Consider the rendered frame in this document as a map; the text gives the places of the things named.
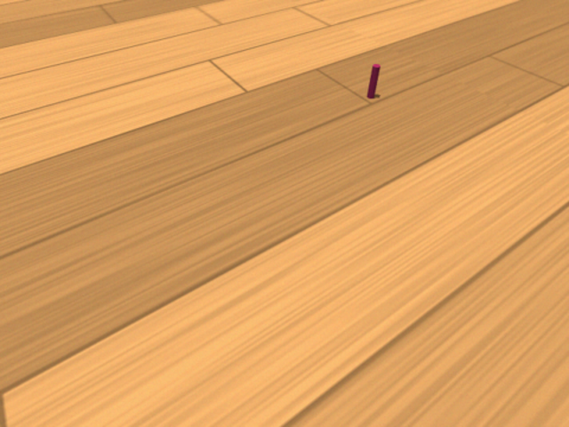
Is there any can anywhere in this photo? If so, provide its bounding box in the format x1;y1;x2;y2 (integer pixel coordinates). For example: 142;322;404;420
367;64;381;99

